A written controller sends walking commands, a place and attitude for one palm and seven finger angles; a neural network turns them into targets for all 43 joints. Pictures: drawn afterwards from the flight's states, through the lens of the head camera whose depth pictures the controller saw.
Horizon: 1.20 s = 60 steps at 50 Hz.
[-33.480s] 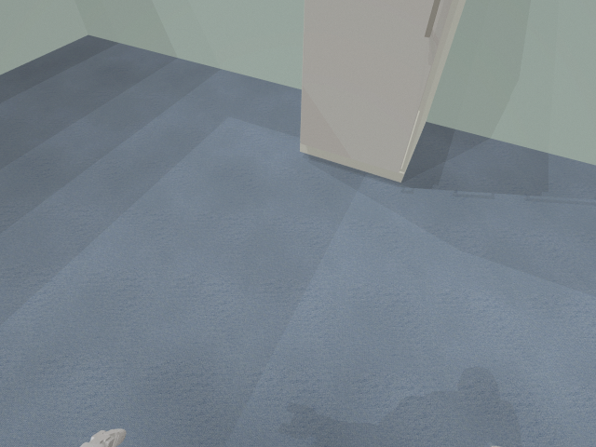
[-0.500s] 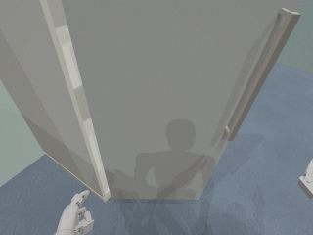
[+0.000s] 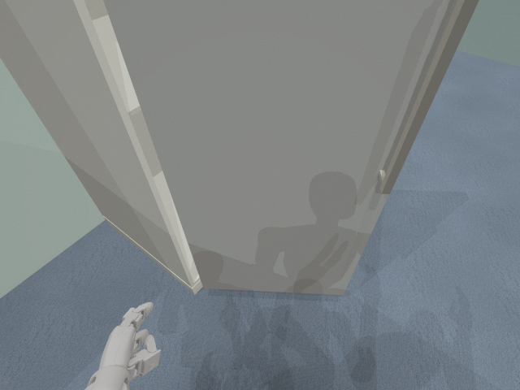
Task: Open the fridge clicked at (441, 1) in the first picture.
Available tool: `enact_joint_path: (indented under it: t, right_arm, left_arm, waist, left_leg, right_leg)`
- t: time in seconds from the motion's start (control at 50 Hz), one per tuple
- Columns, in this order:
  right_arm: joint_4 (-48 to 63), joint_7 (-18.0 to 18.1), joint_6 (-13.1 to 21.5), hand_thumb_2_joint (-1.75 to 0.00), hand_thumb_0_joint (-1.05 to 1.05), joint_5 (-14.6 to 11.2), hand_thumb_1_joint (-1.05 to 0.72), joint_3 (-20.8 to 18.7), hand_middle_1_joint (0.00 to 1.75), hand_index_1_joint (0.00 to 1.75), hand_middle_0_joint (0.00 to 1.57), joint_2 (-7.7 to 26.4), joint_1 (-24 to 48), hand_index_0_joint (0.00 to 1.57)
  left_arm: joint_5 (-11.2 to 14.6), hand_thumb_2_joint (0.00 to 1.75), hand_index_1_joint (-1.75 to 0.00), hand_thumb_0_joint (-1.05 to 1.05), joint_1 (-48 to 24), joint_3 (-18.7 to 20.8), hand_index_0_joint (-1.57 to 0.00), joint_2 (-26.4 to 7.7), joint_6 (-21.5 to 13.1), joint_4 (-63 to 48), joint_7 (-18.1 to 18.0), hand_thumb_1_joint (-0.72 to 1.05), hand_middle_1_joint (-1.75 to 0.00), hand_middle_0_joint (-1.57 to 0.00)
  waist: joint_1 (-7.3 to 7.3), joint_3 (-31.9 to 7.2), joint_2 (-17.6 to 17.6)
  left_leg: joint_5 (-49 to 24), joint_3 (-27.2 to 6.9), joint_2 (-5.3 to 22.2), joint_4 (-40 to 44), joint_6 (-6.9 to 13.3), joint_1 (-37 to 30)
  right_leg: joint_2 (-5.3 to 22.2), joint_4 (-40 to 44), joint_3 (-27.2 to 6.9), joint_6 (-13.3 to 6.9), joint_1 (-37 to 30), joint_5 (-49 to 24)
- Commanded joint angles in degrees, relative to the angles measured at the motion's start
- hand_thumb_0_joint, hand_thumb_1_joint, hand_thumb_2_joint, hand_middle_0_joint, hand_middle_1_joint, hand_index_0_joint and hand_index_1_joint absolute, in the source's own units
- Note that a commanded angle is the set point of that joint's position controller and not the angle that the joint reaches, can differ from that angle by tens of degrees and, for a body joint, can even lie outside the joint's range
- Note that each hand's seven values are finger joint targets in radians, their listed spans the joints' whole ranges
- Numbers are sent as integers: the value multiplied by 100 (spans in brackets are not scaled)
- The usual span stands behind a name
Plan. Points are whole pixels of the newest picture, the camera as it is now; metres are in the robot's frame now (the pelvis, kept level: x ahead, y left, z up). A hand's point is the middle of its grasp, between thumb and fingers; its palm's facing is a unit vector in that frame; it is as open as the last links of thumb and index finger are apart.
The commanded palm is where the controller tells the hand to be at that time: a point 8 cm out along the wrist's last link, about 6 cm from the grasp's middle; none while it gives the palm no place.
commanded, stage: step back with the hand held close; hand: right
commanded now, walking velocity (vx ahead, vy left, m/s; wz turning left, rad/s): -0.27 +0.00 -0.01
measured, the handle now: (418, 100) +0.53 -0.24 +0.18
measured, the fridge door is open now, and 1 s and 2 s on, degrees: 56 56 56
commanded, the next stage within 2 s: stop stepping back and stand still in 0.62 s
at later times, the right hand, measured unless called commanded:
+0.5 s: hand out of the picture +0.07 -0.30 +0.18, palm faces +0.54 +0.72 -0.43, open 7.5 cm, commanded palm +0.00 -0.32 +0.18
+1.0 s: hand out of the picture -0.07 -0.29 +0.19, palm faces +0.40 +0.79 -0.46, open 7.5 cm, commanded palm -0.11 -0.33 +0.18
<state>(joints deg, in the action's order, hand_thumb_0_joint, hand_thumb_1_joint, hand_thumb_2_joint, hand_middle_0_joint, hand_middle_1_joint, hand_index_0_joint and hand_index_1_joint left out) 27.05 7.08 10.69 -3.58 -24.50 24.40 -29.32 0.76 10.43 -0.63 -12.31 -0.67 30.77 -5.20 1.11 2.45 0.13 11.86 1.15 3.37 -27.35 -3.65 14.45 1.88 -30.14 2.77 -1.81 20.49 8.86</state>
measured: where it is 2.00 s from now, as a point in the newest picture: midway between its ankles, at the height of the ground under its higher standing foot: outside the picture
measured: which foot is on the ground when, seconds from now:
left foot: down 0.00-0.30, up 0.32-0.48, down 0.50-0.68, up 0.70-0.98, down 1.00-1.00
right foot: down 0.00-0.50, up 0.52-0.64, down 0.66-0.96, up 0.98-1.00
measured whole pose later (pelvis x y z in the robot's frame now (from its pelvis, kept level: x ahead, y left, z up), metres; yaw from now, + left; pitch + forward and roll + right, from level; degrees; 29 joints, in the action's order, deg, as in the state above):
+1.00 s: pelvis -0.25 -0.04 +0.00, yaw +1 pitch +2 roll +0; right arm 36.5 7.7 10.5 -4.2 -26.3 28.8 -34.5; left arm -0.3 14.4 -0.1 -10.3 -6.1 32.7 -2.5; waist 1.4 -3.1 -4.5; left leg 24.4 3.4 -1.9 -23.5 6.6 5.1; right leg 0.6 -36.3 6.0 2.9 33.1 17.9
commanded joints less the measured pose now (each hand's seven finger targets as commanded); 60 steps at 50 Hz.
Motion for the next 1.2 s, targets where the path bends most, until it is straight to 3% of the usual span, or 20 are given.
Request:
enact_joint_path:
  t: [0.0,0.2,0.3,0.42,0.44,0.48,0.5,0.54,0.6,0.64,0.66,0.74,0.86,0.9,0.94,1.0,1.04,1.14,1.16,1.18]
  right_arm:
    - [1097,128,497,-90,0,123,-90,-761,30,30,20,925,306,20]
    - [1275,291,794,-90,0,74,-90,-537,30,30,20,1009,677,20]
    - [1092,279,918,-90,0,204,-90,-683,30,30,20,995,1051,20]
    - [1257,143,936,-90,0,-85,-90,-813,30,30,20,1035,-240,20]
    - [1518,138,972,-90,0,-132,-90,-840,30,30,20,1152,-220,20]
    - [1595,213,1027,-90,0,-85,-90,-937,30,30,20,1476,71,20]
    - [1380,298,1034,-90,0,-25,-90,-895,30,30,20,1435,259,20]
    - [1123,154,775,-90,0,81,-90,-353,30,30,20,1042,542,20]
    - [937,117,627,-90,0,102,-90,-311,30,30,20,1143,1499,20]
    - [952,114,644,-90,0,89,-90,-338,30,30,20,1132,1612,20]
    - [940,124,674,-90,0,66,-90,-309,30,30,20,1033,1699,20]
    - [1656,61,665,-90,0,-50,-90,-609,30,30,20,1018,681,20]
    - [2026,168,305,-90,0,-45,-90,-667,30,30,20,909,-377,20]
    - [1742,226,170,-90,0,-52,-90,-816,30,30,20,1155,-496,20]
    - [1618,185,140,-90,0,-84,-90,-787,30,30,20,1253,-154,20]
    - [1390,237,161,-90,0,-169,-90,-1007,30,30,20,1448,978,20]
    - [295,186,101,-90,0,-46,-90,-373,30,30,20,796,816,20]
    - [589,342,274,-90,0,154,-90,-14,30,30,20,671,1435,20]
    - [891,358,314,-90,0,136,-90,-48,30,30,20,734,1470,20]
    - [1361,372,389,-90,0,92,-90,-145,30,30,20,806,1467,20]
  left_arm:
    - [-42,90,-30,0,-530,340,-20,-902,-496,-865,-74,90,-30,-20]
    - [-172,90,-30,0,-191,307,-20,-720,-831,-348,-72,90,-30,-20]
    - [-107,90,-30,0,-462,347,-20,-905,-1038,-511,-190,90,-30,-20]
    - [-127,90,-30,0,-466,448,-20,-570,-1085,-477,133,90,-30,-20]
    - [-142,90,-30,0,-461,448,-20,-522,-1058,-428,166,90,-30,-20]
    - [-145,90,-30,0,-422,382,-20,-412,-894,-290,163,90,-30,-20]
    - [-202,90,-30,0,-417,358,-20,-425,-873,-192,146,90,-30,-20]
    - [-82,90,-30,0,-472,374,-20,-529,-917,-292,98,90,-30,-20]
    - [-127,90,-30,0,-603,209,-20,-614,-828,-156,-104,90,-30,-20]
    - [-107,90,-30,0,-476,278,-20,-848,-885,-188,-137,90,-30,-20]
    - [-149,90,-30,0,-417,319,-20,-677,-950,-196,-56,90,-30,-20]
    - [-174,90,-30,0,-332,496,-20,-772,-1113,-431,189,90,-30,-20]
    - [-142,90,-30,0,-438,410,-20,-664,-931,-669,311,90,-30,-20]
    - [-181,90,-30,0,-358,389,-20,-632,-819,-583,226,90,-30,-20]
    - [-86,90,-30,0,-186,441,-20,-586,-647,-349,137,90,-30,-20]
    - [-168,90,-30,0,-348,175,-20,-602,-623,-195,193,90,-30,-20]
    - [1,90,-30,0,-298,453,-20,-838,-675,-213,57,90,-30,-20]
    - [-126,90,-30,0,-284,265,-20,-651,-872,-57,-159,90,-30,-20]
    - [-132,90,-30,0,-117,318,-20,-735,-977,-114,-192,90,-30,-20]
    - [-141,90,-30,0,-26,385,-20,-941,-1042,-215,-191,90,-30,-20]
  waist:
    - [8,-578,783]
    - [-182,-560,-183]
    - [-25,-555,1831]
    - [76,-1261,1343]
    - [14,-1344,1090]
    - [-30,-1128,-856]
    - [8,-951,-857]
    - [-37,-835,-1488]
    - [-200,-203,-378]
    - [-62,-741,1357]
    - [-1,-1137,1360]
    - [-23,-1545,929]
    - [10,-1248,2084]
    - [7,-1126,1605]
    - [-44,-700,-1181]
    - [-279,-510,-449]
    - [-256,144,-843]
    - [-205,-13,-173]
    - [-254,-282,139]
    - [-295,-493,1329]
  left_leg:
    - [276,-129,-434,-270,205,-1385]
    - [1867,-821,275,1284,622,1784]
    - [843,-62,-1030,-2235,168,-1169]
    - [1606,-30,-625,-111,576,-290]
    - [1520,-386,-319,667,643,41]
    - [537,-2870,1441,1804,1187,1394]
    - [-1548,-2760,1845,1567,1385,1043]
    - [-2398,-1887,1183,951,1204,741]
    - [-2887,-762,227,11,553,832]
    - [208,-403,-579,-1523,208,879]
    - [1859,-679,-686,-2251,302,889]
    - [1558,-718,-672,-3301,309,408]
    - [2037,977,-1329,-1138,581,-1395]
    - [2137,925,-1217,308,811,-1754]
    - [1440,-987,802,1876,1449,559]
    - [897,-1417,1815,1518,1946,1071]
    - [2676,-1801,1359,1832,1583,740]
    - [2074,-487,685,641,1244,410]
    - [1611,-244,351,-261,1053,501]
    - [1348,165,-171,-1690,706,1326]
  right_leg:
    - [531,1408,-778,-320,1651,2719]
    - [-101,-460,-354,149,-956,1351]
    - [1468,2636,-2439,-621,2289,4187]
    - [997,1376,-1098,-92,132,1937]
    - [885,905,-843,131,-435,1345]
    - [123,-1590,-245,439,-833,815]
    - [-8,-2346,-363,447,-100,1530]
    - [-65,-2387,-484,340,138,1440]
    - [-182,361,13,329,-745,-219]
    - [1314,1079,-1211,-118,-1199,-3585]
    - [1724,1169,-1403,-366,-1339,-3464]
    - [1891,2028,-1961,-700,-448,1382]
    - [795,2925,-543,751,661,3438]
    - [302,2090,-95,1104,601,2940]
    - [-258,-2309,453,611,-185,1536]
    - [113,-4919,-709,334,1171,1099]
    - [305,-3734,-629,286,1621,1055]
    - [33,112,436,16,-433,1435]
    - [45,681,309,-46,-1119,1348]
    - [907,1207,-1265,-433,-1908,1283]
